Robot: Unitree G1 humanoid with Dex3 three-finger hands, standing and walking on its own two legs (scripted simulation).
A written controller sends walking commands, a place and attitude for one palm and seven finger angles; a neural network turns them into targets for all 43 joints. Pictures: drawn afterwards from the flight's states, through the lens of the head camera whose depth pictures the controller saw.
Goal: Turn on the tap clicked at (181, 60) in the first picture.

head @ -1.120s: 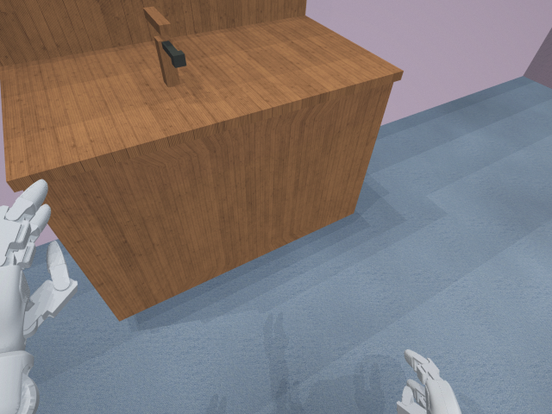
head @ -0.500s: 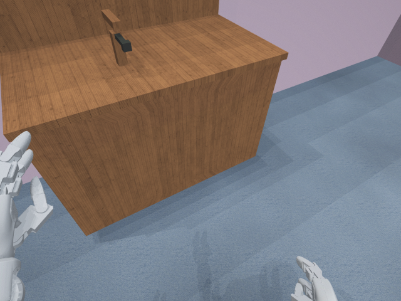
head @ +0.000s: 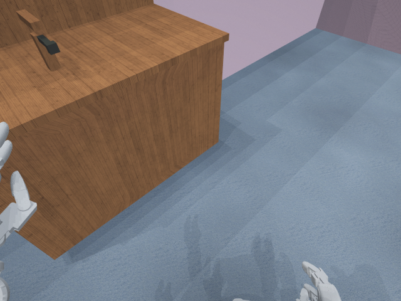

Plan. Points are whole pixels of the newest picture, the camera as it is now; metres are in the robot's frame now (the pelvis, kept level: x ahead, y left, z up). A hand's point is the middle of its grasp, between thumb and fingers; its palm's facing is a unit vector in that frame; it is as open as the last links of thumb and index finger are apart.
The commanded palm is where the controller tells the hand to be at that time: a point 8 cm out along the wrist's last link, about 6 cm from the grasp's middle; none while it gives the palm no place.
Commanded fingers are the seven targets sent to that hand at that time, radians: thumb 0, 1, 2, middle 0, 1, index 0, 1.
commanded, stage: walk to a spot facing it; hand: left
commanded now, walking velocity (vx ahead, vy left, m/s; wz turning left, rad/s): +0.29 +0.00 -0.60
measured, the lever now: (52, 47) +0.74 +0.51 +0.15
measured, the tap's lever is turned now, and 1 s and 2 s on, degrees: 0 0 0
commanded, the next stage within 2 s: turn to face it in 0.60 s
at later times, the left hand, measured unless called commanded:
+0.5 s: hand (156, 124) +0.34 +0.10 +0.21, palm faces +0.18 -0.83 -0.53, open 7.4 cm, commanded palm +0.30 +0.16 +0.20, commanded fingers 0.00 0.90 0.90 -0.20 -0.30 -0.20 -0.30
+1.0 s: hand (163, 88) +0.45 +0.11 +0.21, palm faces +0.25 -0.85 -0.46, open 7.4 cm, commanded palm +0.40 +0.16 +0.20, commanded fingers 0.00 0.90 0.90 -0.20 -0.30 -0.20 -0.30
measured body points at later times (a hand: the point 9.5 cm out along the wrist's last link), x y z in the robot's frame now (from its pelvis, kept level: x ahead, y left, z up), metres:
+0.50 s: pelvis +0.08 -0.08 +0.02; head +0.09 -0.11 +0.47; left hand +0.32 +0.14 +0.24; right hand +0.15 -0.37 -0.08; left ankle +0.17 +0.07 -0.65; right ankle +0.04 -0.11 -0.72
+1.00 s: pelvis +0.20 -0.10 +0.02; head +0.22 -0.10 +0.47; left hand +0.43 +0.15 +0.24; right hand +0.34 -0.32 -0.07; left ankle +0.22 +0.01 -0.72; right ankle +0.22 -0.25 -0.67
